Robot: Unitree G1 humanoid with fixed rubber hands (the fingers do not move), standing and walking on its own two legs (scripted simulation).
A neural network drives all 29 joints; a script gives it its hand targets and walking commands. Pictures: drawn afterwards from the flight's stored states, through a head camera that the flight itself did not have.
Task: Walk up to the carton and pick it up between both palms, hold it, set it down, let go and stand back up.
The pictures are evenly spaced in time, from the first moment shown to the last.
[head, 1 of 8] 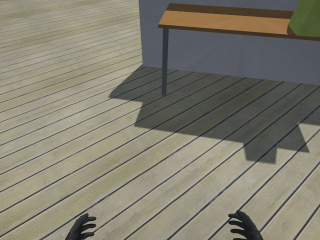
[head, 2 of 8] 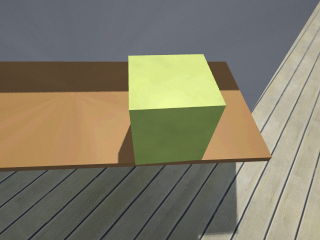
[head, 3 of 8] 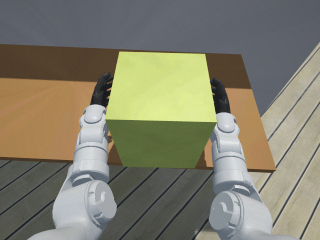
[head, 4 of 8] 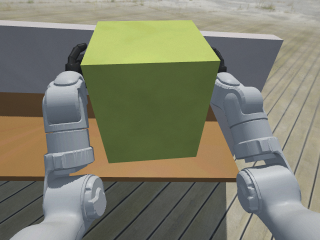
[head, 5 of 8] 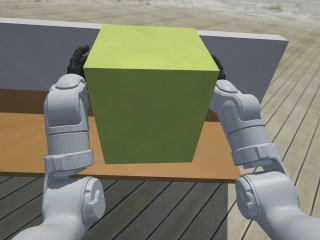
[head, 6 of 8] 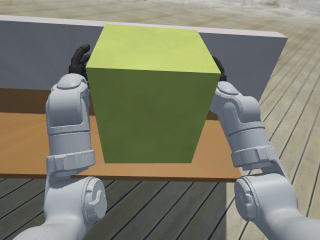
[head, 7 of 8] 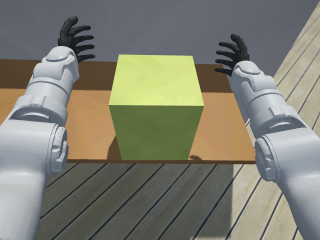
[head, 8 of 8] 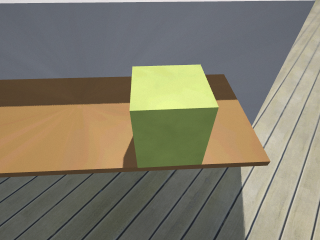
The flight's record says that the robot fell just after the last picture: no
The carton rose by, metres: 0.23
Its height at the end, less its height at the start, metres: +0.00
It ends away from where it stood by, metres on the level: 0.01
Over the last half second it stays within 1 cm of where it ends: yes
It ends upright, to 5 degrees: yes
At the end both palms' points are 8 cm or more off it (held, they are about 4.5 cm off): yes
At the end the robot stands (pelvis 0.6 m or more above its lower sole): yes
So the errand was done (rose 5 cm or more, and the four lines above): yes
